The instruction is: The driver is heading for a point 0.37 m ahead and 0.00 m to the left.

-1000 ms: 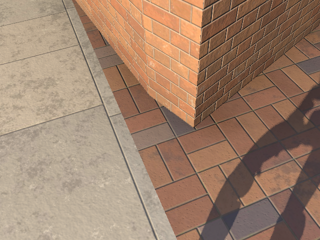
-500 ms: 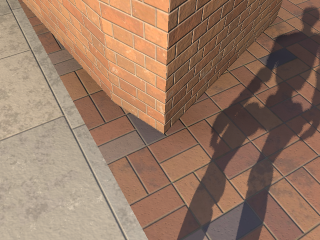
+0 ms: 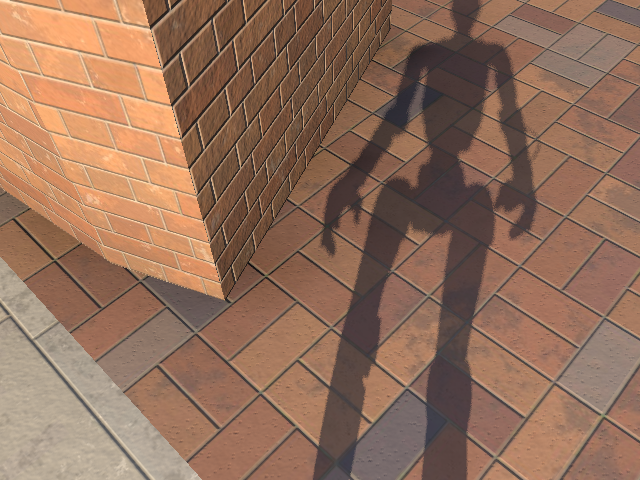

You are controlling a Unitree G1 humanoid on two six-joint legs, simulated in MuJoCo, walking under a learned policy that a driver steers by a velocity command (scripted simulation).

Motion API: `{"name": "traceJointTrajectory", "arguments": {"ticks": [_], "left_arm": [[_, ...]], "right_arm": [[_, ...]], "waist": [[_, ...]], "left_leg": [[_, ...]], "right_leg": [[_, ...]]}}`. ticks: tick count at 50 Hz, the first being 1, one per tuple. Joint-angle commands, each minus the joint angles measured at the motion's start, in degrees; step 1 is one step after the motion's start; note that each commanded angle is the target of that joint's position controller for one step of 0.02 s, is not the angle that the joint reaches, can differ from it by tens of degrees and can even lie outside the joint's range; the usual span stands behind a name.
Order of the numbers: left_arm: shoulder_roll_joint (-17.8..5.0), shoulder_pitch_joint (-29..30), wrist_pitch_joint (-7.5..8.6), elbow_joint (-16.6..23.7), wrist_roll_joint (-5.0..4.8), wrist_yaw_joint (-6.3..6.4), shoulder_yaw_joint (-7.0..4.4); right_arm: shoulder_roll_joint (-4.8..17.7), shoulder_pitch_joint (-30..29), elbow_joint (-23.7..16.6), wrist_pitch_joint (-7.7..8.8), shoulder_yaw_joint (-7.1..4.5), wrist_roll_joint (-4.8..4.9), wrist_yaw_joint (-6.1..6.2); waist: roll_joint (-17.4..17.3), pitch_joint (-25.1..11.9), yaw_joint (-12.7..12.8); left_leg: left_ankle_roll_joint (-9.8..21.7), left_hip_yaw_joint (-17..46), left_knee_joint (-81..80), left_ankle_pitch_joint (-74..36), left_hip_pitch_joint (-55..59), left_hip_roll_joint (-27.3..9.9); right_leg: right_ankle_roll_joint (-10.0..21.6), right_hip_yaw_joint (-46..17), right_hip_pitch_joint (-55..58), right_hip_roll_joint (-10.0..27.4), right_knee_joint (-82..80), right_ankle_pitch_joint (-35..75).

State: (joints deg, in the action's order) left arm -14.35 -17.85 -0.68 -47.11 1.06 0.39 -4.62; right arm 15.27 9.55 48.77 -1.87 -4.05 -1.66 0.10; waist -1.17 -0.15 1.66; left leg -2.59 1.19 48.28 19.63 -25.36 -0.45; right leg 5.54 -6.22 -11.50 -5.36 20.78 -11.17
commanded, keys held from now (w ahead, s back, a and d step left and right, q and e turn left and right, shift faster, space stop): w+e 0.08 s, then w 0.34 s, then no key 0.58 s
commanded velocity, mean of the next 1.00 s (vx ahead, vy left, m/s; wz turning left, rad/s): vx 0.26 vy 0.00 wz -0.18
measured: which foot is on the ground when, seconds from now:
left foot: up 0.00-0.14, down 0.16-0.60, up 0.62-0.98, down 1.00-1.00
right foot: down 0.00-0.14, up 0.16-0.58, down 0.60-1.00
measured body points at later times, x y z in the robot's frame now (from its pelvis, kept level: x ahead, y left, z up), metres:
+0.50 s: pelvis +0.16 +0.02 -0.01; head +0.20 +0.03 +0.44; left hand +0.39 +0.22 -0.12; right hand +0.08 -0.23 -0.13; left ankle +0.05 +0.13 -0.75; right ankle +0.28 -0.12 -0.71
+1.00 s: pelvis +0.29 -0.03 -0.01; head +0.29 -0.03 +0.44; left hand +0.37 +0.20 -0.16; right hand +0.32 -0.28 -0.16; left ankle +0.31 +0.09 -0.75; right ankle +0.32 -0.10 -0.75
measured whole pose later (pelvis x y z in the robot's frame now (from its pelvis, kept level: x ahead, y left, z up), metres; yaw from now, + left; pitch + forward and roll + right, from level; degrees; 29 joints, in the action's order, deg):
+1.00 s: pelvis +0.29 -0.03 -0.01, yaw -7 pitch -1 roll -1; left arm -11.3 -15.1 1.4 -54.6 1.0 0.4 -0.4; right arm 11.6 13.5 55.1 -1.8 -0.8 -1.8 1.5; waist -1.2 0.9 0.2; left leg 0.7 0.5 29.5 14.6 -14.1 -1.7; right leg 5.3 5.1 -14.9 -4.6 24.8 -9.6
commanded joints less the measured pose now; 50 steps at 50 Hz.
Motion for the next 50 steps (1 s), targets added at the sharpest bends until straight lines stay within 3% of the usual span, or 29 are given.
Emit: {"name": "traceJointTrajectory", "arguments": {"ticks": [1,4,6,7,8,9,10,11,12,14,17,21,23,26,28,29,30,31,32,33,34,35,37,39,41,44,48,49,50], "left_arm": [[-10.17,-3.71,0.95,2.15,0.34,-0.25,-2.49],[-10.84,-0.93,1.40,3.45,0.45,-1.01,-2.79],[-9.99,4.12,1.49,4.75,-0.04,-1.19,-2.57],[-7.78,4.45,1.86,4.88,-0.17,-0.95,-2.02],[-2.62,4.51,2.62,5.86,-0.30,-0.85,-0.49],[-1.95,4.79,3.17,7.27,-0.31,-0.78,-0.06],[-5.44,3.53,3.31,6.97,0.69,-0.97,-0.56],[-7.01,3.71,3.39,5.68,1.06,-1.66,-0.89],[-6.77,2.98,3.45,4.69,0.96,-2.36,-0.86],[-6.21,3.17,3.19,3.87,1.71,-3.30,-0.60],[-5.04,7.36,2.86,5.30,1.74,-3.68,0.08],[-2.50,18.14,2.86,8.98,2.05,-4.03,1.89],[-0.98,20.80,3.02,9.76,1.49,-4.03,2.85],[-1.75,18.32,3.28,8.61,0.85,-3.06,2.90],[-3.90,10.28,3.75,5.43,1.26,-2.00,2.17],[-5.05,3.87,4.50,3.16,1.97,-1.36,1.77],[-8.43,-2.91,5.21,1.34,3.31,-0.82,1.02],[-13.26,-6.26,5.07,1.08,3.77,-0.62,-0.05],[-11.31,-7.74,4.33,0.57,-0.65,-0.65,-0.47],[-8.13,-1.26,4.31,1.26,-1.25,-0.56,0.56],[-3.70,3.74,4.48,1.68,-1.01,-0.42,1.91],[-1.62,5.82,4.68,1.46,-0.74,-0.13,2.74],[-1.33,7.28,4.88,0.39,-0.45,0.18,3.29],[-2.59,7.29,5.57,-0.69,-0.05,-0.12,3.16],[-3.09,7.31,5.48,-1.50,0.24,-0.27,3.15],[-4.23,5.17,4.04,-3.04,0.37,-0.18,2.80],[-4.01,5.67,2.42,-4.18,-0.41,0.16,2.82],[-3.15,5.79,2.45,-4.24,-0.24,0.32,3.10],[-2.36,5.28,2.53,-4.42,-0.18,0.32,3.28]], "right_arm": [[3.84,-7.29,-6.63,2.30,-0.20,0.11,-0.38],[4.21,-5.39,-7.57,3.37,0.03,0.68,-0.31],[3.02,3.14,-5.32,4.23,0.33,1.06,0.27],[4.29,7.78,-4.01,4.89,-0.05,0.70,0.97],[8.76,13.14,-3.51,5.58,-0.76,-0.45,1.66],[15.19,14.43,-3.61,5.61,-1.95,-0.98,1.72],[13.50,11.63,-3.25,5.34,-2.07,-1.14,1.52],[8.72,8.15,-4.15,5.61,-0.96,-0.15,0.87],[6.64,6.08,-4.55,6.00,-0.39,0.29,0.41],[5.17,7.02,-3.90,6.88,0.12,0.23,0.32],[4.98,11.89,-1.44,7.78,0.08,0.90,-0.38],[4.95,15.39,0.79,8.12,0.06,1.26,-0.38],[5.11,16.38,1.92,7.96,0.18,1.04,-0.15],[5.95,17.68,3.53,7.24,0.34,1.10,0.02],[6.58,16.36,3.74,6.81,0.39,1.49,0.36],[6.64,15.68,3.77,6.64,0.51,2.10,0.48],[5.15,15.45,2.01,6.78,1.05,2.25,0.33],[-1.94,23.80,1.31,6.27,2.60,4.27,0.43],[4.85,24.46,4.06,4.99,0.72,3.59,1.36],[4.35,20.27,3.25,4.57,0.68,2.91,1.33],[2.87,16.35,2.64,4.51,1.27,1.90,1.11],[2.58,14.29,2.59,3.94,1.20,1.19,0.82],[0.92,16.80,4.05,2.08,1.45,-0.03,0.14],[-0.69,18.19,5.01,0.79,1.79,0.14,0.12],[-0.70,15.36,4.94,-0.14,1.98,-0.03,0.53],[0.39,10.29,4.59,-1.04,2.02,-0.04,1.18],[-0.38,9.25,5.77,-0.19,2.59,0.03,1.48],[0.16,9.07,6.05,0.51,2.68,-0.19,1.67],[1.34,9.70,6.17,1.33,2.76,-0.52,1.93]], "waist": [[7.74,1.06,2.46],[8.13,1.02,0.75],[6.35,0.78,-4.73],[3.21,0.08,-6.82],[-7.50,-1.78,-8.58],[-12.79,-0.29,-7.94],[-8.90,4.22,-4.50],[-4.21,7.16,-2.86],[-3.36,7.38,-1.66],[-5.39,5.10,-1.82],[-4.79,3.86,-2.60],[-4.97,4.42,-5.00],[-5.11,5.43,-5.38],[-6.63,3.57,-4.10],[-6.20,-0.40,-0.36],[-4.27,-3.66,2.91],[-0.86,-9.43,4.97],[13.50,-20.98,2.11],[8.13,-25.68,3.50],[6.80,-17.15,0.86],[5.47,-9.47,-0.31],[4.80,-5.28,-1.64],[5.30,-4.24,-4.55],[6.18,-5.24,-6.06],[7.10,-4.37,-5.62],[8.04,-2.26,-3.31],[4.80,1.45,-4.07],[2.91,1.95,-4.11],[1.03,2.49,-3.63]], "left_leg": [[0.61,0.59,-6.23,2.06,-8.25,0.37],[2.22,0.37,-12.26,3.67,0.78,2.03],[3.62,-1.66,-23.71,-3.89,17.34,2.92],[3.94,-0.08,-26.80,-4.91,27.53,1.06],[5.63,14.69,-34.68,9.64,34.17,-11.60],[10.57,37.28,-42.67,26.06,33.27,-22.32],[14.22,39.29,-42.63,29.45,27.24,-23.50],[13.56,32.97,-41.93,26.04,24.19,-19.87],[11.83,25.59,-42.06,18.78,23.06,-15.99],[10.64,15.98,-41.82,2.72,23.75,-11.64],[11.84,10.38,-40.64,-14.13,26.50,-10.71],[12.62,5.89,-40.52,-27.00,26.87,-9.90],[11.93,3.23,-38.56,-37.81,25.79,-9.42],[10.00,1.55,-32.84,-52.04,25.46,-9.74],[8.15,1.57,-23.85,-59.48,26.68,-9.13],[6.91,0.02,-15.55,-56.06,23.72,-7.41],[5.78,-0.63,-4.27,-37.39,13.69,-5.21],[3.88,-3.88,18.37,12.59,-0.89,3.06],[4.35,2.97,25.33,15.60,0.06,4.14],[4.47,4.12,25.72,11.89,-1.83,1.57],[4.33,3.15,21.85,8.98,-2.94,-0.25],[4.00,3.03,18.16,6.77,-1.40,-1.65],[3.10,1.32,12.28,3.49,7.47,-1.50],[2.50,-0.08,7.33,2.08,11.84,-0.82],[2.48,-0.71,0.29,1.43,12.38,-1.07],[2.67,-1.62,-6.71,0.58,12.62,-0.93],[3.92,-2.35,-19.00,-4.98,18.28,-0.44],[4.47,-0.09,-23.74,-6.83,20.50,-1.96],[5.13,4.50,-27.92,-6.98,21.13,-5.98]], "right_leg": [[10.71,-20.81,7.72,15.34,-8.45,-15.29],[9.85,-22.55,0.88,13.83,-6.70,-16.54],[6.53,-19.49,-9.52,10.28,-2.88,-16.97],[3.97,-16.69,-16.87,6.75,2.57,-19.27],[0.85,-8.50,-23.74,0.79,17.65,-22.03],[-0.14,-2.63,-33.25,-5.50,28.78,-22.83],[0.36,-4.37,-34.32,0.25,35.80,-18.19],[0.18,-4.44,-33.67,2.02,37.61,-13.26],[-0.78,-3.68,-31.96,2.91,36.94,-9.49],[-2.39,-1.19,-29.87,3.45,38.07,-3.86],[-3.89,1.91,-32.41,4.90,37.88,-0.15],[-5.51,8.15,-31.50,7.34,26.64,4.16],[-5.29,10.27,-26.74,6.62,19.19,5.10],[-3.14,11.67,-16.06,3.90,12.74,6.44],[-0.90,11.15,-6.28,1.53,7.84,8.32],[0.36,10.61,3.47,2.36,3.08,15.08],[1.69,3.49,17.72,11.38,6.16,28.44],[11.42,-17.34,35.27,32.16,11.04,58.45],[14.92,-20.21,30.86,31.04,8.86,62.67],[13.47,-13.27,23.03,27.66,5.81,57.44],[11.09,-8.93,15.25,24.58,2.43,52.35],[8.75,-5.75,9.42,21.88,-0.10,48.95],[6.39,-0.32,0.07,18.46,-2.92,46.18],[6.24,2.13,-3.35,17.15,-3.95,43.63],[5.66,2.23,-5.07,16.37,-5.52,31.26],[5.26,-0.84,-7.22,16.04,-8.74,4.84],[3.13,-3.97,-11.97,15.43,-9.29,-15.15],[1.52,-4.56,-13.15,14.76,-8.57,-17.06],[-0.26,-3.79,-13.17,13.24,-6.42,-15.07]]}}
